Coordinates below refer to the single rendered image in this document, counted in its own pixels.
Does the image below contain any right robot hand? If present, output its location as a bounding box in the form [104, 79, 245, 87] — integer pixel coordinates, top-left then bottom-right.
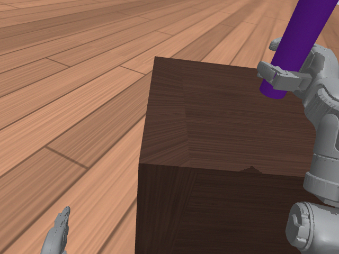
[257, 37, 339, 99]

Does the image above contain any left robot hand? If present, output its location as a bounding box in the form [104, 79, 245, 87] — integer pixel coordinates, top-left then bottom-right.
[40, 206, 70, 254]

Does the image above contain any right robot arm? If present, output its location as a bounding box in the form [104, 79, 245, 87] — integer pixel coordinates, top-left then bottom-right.
[286, 77, 339, 254]

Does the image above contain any can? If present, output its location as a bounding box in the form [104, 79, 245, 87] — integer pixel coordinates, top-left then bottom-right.
[260, 0, 339, 99]

